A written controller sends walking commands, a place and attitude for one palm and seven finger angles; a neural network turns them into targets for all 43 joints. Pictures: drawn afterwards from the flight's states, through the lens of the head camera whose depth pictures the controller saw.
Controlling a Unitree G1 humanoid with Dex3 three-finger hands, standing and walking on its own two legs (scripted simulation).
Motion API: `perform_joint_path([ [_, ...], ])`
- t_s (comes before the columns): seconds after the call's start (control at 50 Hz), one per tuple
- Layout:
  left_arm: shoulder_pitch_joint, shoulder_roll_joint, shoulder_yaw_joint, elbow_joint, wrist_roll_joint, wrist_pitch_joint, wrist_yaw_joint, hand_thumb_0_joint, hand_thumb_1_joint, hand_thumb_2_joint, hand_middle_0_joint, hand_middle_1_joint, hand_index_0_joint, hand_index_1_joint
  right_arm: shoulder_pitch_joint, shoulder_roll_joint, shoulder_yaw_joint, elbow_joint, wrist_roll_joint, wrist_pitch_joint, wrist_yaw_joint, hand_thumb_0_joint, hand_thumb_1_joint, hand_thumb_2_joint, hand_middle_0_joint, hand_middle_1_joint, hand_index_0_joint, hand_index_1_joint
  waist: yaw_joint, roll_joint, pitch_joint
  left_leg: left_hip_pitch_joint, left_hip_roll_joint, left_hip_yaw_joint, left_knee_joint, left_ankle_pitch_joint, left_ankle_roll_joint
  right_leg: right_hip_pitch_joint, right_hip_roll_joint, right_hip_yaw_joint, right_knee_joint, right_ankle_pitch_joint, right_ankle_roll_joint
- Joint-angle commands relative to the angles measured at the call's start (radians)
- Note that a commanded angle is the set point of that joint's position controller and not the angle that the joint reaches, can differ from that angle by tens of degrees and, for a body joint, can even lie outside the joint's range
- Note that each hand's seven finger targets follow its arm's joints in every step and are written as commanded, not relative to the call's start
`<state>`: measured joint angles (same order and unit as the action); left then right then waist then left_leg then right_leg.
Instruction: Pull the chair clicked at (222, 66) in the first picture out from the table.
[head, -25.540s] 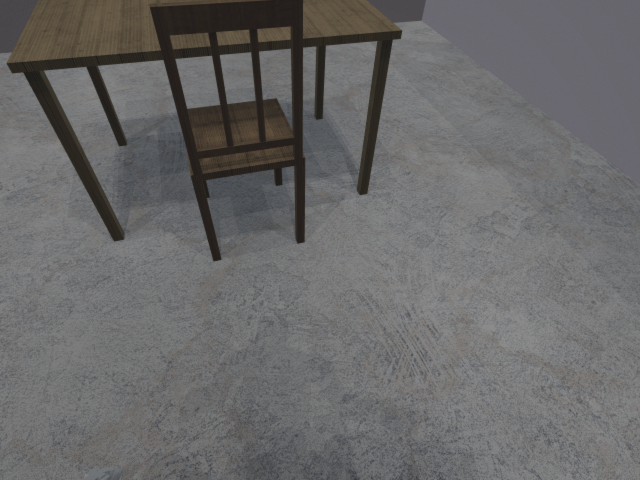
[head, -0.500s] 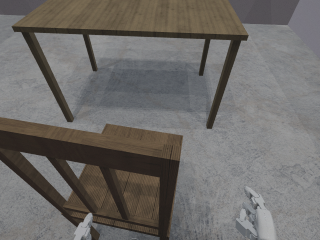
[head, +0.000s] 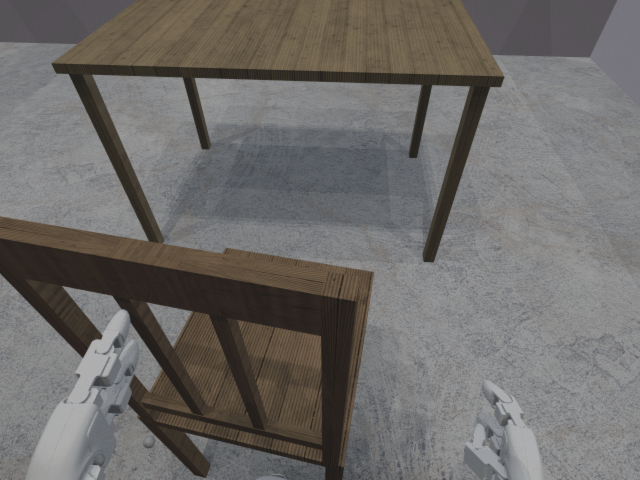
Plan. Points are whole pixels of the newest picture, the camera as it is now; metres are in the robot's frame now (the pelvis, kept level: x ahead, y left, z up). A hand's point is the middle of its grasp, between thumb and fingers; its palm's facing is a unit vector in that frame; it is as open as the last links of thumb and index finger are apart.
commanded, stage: draw the hand back to the body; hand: left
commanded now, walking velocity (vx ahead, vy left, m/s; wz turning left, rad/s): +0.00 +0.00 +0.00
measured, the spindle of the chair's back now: (170, 363) +0.26 +0.23 -0.01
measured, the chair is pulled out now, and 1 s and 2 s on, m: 0.60 0.59 0.59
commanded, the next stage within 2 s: step back with the hand held close in 1.04 s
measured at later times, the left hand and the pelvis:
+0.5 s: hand (57, 362) +0.18 +0.25 +0.17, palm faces +0.38 -0.81 -0.45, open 11.3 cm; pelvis +0.03 +0.00 +0.06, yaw +0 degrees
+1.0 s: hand (65, 266) +0.23 +0.24 +0.23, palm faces +0.44 -0.79 -0.43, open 7.5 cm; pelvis +0.04 -0.02 +0.07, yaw -1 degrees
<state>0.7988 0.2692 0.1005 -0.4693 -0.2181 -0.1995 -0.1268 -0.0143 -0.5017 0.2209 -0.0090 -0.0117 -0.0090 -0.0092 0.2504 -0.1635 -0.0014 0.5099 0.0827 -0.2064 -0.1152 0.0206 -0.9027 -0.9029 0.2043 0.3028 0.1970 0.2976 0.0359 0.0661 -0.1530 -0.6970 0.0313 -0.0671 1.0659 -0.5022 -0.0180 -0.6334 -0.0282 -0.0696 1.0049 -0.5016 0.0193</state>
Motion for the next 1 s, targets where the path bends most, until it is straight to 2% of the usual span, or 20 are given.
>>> perform_joint_path([
  [0.0,0.046,0.123,0.068,-0.262,0.161,0.098,0.209,0.000,-0.260,0.340,-0.040,-0.060,-0.040,-0.060,-0.114,-0.089,-0.007,-0.173,-0.032,-0.023,-0.047,0.000,-0.900,-0.900,0.200,0.300,0.200,0.300,0.016,0.025,0.026,0.191,0.014,0.029,-0.297,0.146,0.034,0.125,-0.025,0.016,-0.335,0.098,-0.056],
  [0.02,0.035,0.131,0.071,-0.258,0.170,0.119,0.234,0.000,-0.224,0.357,-0.045,-0.068,-0.045,-0.068,-0.120,-0.092,-0.003,-0.163,-0.036,-0.012,-0.049,0.000,-0.900,-0.900,0.200,0.300,0.200,0.300,0.016,0.021,0.048,0.208,0.017,0.028,-0.310,0.148,0.036,0.136,-0.024,0.009,-0.355,0.100,-0.055],
  [0.04,0.013,0.140,0.081,-0.233,0.177,0.136,0.252,0.000,-0.188,0.375,-0.050,-0.075,-0.050,-0.075,-0.133,-0.096,-0.001,-0.151,-0.037,-0.005,-0.054,0.000,-0.900,-0.900,0.200,0.300,0.200,0.300,0.013,-0.025,0.073,0.220,0.018,0.024,-0.327,0.156,0.037,0.150,-0.021,0.006,-0.386,0.103,-0.055],
  [0.12,-0.095,0.172,0.109,-0.222,0.192,0.139,0.289,0.000,-0.043,0.445,-0.070,-0.105,-0.070,-0.105,-0.158,-0.114,0.011,-0.129,-0.047,-0.006,-0.061,0.000,-0.900,-0.900,0.200,0.300,0.200,0.300,0.011,-0.016,0.140,0.306,0.015,0.030,-0.404,0.118,0.038,0.190,-0.027,0.008,-0.473,0.076,-0.049],
  [0.14,-0.125,0.194,0.129,-0.225,0.195,0.141,0.296,0.000,-0.006,0.462,-0.075,-0.113,-0.075,-0.113,-0.158,-0.121,0.009,-0.121,-0.046,-0.010,-0.061,0.000,-0.900,-0.900,0.200,0.300,0.200,0.300,0.011,-0.002,0.131,0.326,0.013,0.029,-0.425,0.121,0.036,0.217,-0.027,0.010,-0.487,0.084,-0.051],
  [0.26,-0.170,0.194,0.169,-0.227,0.194,0.129,0.305,0.000,0.211,0.567,-0.105,-0.157,-0.105,-0.157,-0.174,-0.132,0.012,-0.086,-0.056,-0.026,-0.046,0.000,-0.900,-0.900,0.200,0.300,0.200,0.300,0.018,0.050,0.131,0.441,0.010,0.022,-0.534,0.226,0.030,0.331,-0.026,0.004,-0.522,0.213,-0.052],
  [0.28,-0.182,0.199,0.176,-0.229,0.191,0.129,0.305,0.000,0.248,0.585,-0.110,-0.165,-0.110,-0.165,-0.174,-0.132,0.013,-0.082,-0.057,-0.028,-0.043,0.000,-0.900,-0.900,0.200,0.300,0.200,0.300,0.016,0.030,0.123,0.456,0.011,0.020,-0.546,0.242,0.030,0.348,-0.026,0.000,-0.530,0.231,-0.050],
  [0.34,-0.261,0.257,0.237,-0.268,0.193,0.125,0.316,0.000,0.356,0.637,-0.125,-0.187,-0.125,-0.187,-0.174,-0.141,0.012,-0.061,-0.063,-0.044,-0.041,0.000,-0.900,-0.900,0.200,0.300,0.200,0.300,0.021,0.049,0.102,0.496,0.010,0.022,-0.573,0.304,0.028,0.399,-0.028,0.004,-0.554,0.288,-0.051],
  [0.38,-0.290,0.244,0.234,-0.290,0.191,0.123,0.316,0.000,0.429,0.673,-0.135,-0.202,-0.135,-0.202,-0.174,-0.142,0.016,-0.054,-0.064,-0.052,-0.036,0.000,-0.900,-0.900,0.200,0.300,0.200,0.300,0.020,0.066,0.099,0.533,0.012,0.020,-0.594,0.337,0.025,0.412,-0.027,0.004,-0.554,0.315,-0.051],
  [0.44,-0.357,0.290,0.285,-0.295,0.188,0.127,0.324,0.000,0.538,0.725,-0.150,-0.225,-0.150,-0.225,-0.181,-0.151,0.015,-0.036,-0.066,-0.064,-0.031,0.000,-0.900,-0.900,0.200,0.300,0.200,0.300,0.024,0.062,0.104,0.549,0.013,0.018,-0.612,0.366,0.024,0.443,-0.028,0.008,-0.575,0.340,-0.052],
  [0.5,-0.399,0.280,0.297,-0.303,0.184,0.124,0.325,0.000,0.646,0.777,-0.165,-0.247,-0.165,-0.247,-0.181,-0.153,0.015,-0.025,-0.069,-0.071,-0.023,0.000,-0.900,-0.900,0.200,0.300,0.200,0.300,0.024,0.069,0.083,0.589,0.014,0.022,-0.626,0.412,0.024,0.466,-0.029,0.007,-0.573,0.381,-0.047],
  [0.64,-0.479,0.297,0.378,-0.153,0.170,0.130,0.313,0.000,0.900,0.900,-0.200,-0.300,-0.200,-0.300,-0.198,-0.159,0.005,0.008,-0.070,-0.047,-0.008,0.000,-0.900,-0.900,0.200,0.300,0.200,0.300,0.028,0.003,0.123,0.596,0.016,0.037,-0.641,0.457,0.026,0.495,-0.027,0.015,-0.603,0.451,-0.041],
  [0.68,-0.403,0.216,0.330,-0.046,0.161,0.133,0.294,0.000,0.900,0.900,-0.200,-0.300,-0.200,-0.300,-0.200,-0.152,0.001,0.009,-0.070,-0.017,0.003,0.000,-0.900,-0.900,0.200,0.300,0.200,0.300,0.028,-0.052,0.159,0.584,0.020,0.045,-0.650,0.458,0.028,0.490,-0.026,0.007,-0.602,0.460,-0.034],
  [0.7,-0.393,0.212,0.325,-0.038,0.159,0.131,0.286,0.000,0.900,0.900,-0.200,-0.300,-0.200,-0.300,-0.207,-0.155,-0.004,0.003,-0.068,-0.002,0.007,0.000,-0.900,-0.900,0.200,0.300,0.200,0.300,0.031,-0.063,0.159,0.582,0.021,0.052,-0.649,0.461,0.033,0.492,-0.029,0.011,-0.605,0.472,-0.032],
  [0.72,-0.383,0.213,0.326,-0.035,0.156,0.130,0.281,0.000,0.900,0.900,-0.200,-0.300,-0.200,-0.300,-0.208,-0.156,-0.008,-0.001,-0.067,0.010,0.011,0.000,-0.900,-0.900,0.200,0.300,0.200,0.300,0.031,-0.079,0.147,0.581,0.021,0.054,-0.649,0.467,0.035,0.501,-0.030,0.011,-0.607,0.483,-0.030],
  [0.76,-0.369,0.217,0.324,-0.068,0.154,0.124,0.271,0.000,0.900,0.900,-0.200,-0.300,-0.200,-0.300,-0.215,-0.153,-0.010,-0.015,-0.066,0.027,0.016,0.000,-0.900,-0.900,0.200,0.300,0.200,0.300,0.035,-0.042,0.126,0.585,0.020,0.061,-0.652,0.479,0.036,0.518,-0.032,0.017,-0.611,0.501,-0.030],
  [0.84,-0.393,0.315,0.397,-0.188,0.158,0.107,0.280,0.000,0.900,0.900,-0.200,-0.300,-0.200,-0.300,-0.215,-0.150,-0.015,-0.025,-0.069,0.026,0.012,0.000,-0.900,-0.900,0.200,0.300,0.200,0.300,0.041,-0.003,0.061,0.608,0.019,0.063,-0.641,0.521,0.034,0.553,-0.032,0.024,-0.608,0.558,-0.035],
  [0.88,-0.368,0.293,0.390,-0.182,0.163,0.104,0.284,0.000,0.900,0.900,-0.200,-0.300,-0.200,-0.300,-0.210,-0.141,-0.018,-0.025,-0.065,0.024,0.008,0.000,-0.900,-0.900,0.200,0.300,0.200,0.300,0.039,0.015,0.053,0.631,0.018,0.080,-0.635,0.542,0.036,0.548,-0.031,0.028,-0.607,0.589,-0.031],
  [0.92,-0.371,0.263,0.365,-0.151,0.162,0.110,0.282,0.000,0.900,0.900,-0.200,-0.300,-0.200,-0.300,-0.207,-0.144,-0.021,-0.022,-0.062,0.027,0.007,0.000,-0.900,-0.900,0.200,0.300,0.200,0.300,0.028,-0.024,0.090,0.625,0.022,0.082,-0.637,0.521,0.037,0.524,-0.030,0.028,-0.620,0.568,-0.028],
  [0.98,-0.391,0.267,0.361,-0.140,0.162,0.107,0.281,0.000,0.900,0.900,-0.200,-0.300,-0.200,-0.300,-0.207,-0.151,-0.024,-0.018,-0.061,0.032,0.001,0.000,-0.900,-0.900,0.200,0.300,0.200,0.300,0.025,-0.012,0.108,0.629,0.020,0.083,-0.641,0.495,0.037,0.509,-0.026,0.030,-0.629,0.535,-0.027],
])
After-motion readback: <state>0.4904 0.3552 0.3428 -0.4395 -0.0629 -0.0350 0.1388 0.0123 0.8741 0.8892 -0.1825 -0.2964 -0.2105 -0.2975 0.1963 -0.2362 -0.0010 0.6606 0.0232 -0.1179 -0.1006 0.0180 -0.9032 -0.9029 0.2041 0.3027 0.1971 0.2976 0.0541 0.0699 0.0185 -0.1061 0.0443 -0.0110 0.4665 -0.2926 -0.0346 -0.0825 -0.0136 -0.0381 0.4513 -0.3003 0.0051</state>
